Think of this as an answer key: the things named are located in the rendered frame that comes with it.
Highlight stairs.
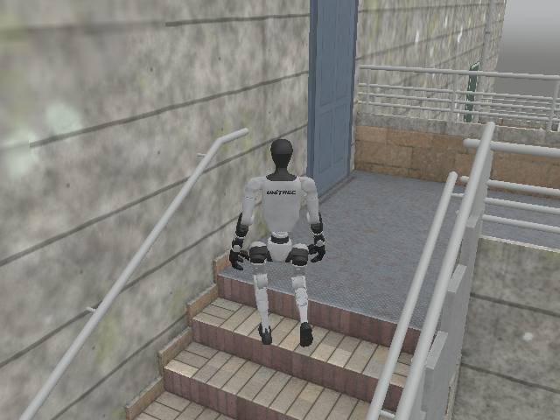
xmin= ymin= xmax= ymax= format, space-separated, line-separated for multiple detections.
xmin=133 ymin=275 xmax=437 ymax=420

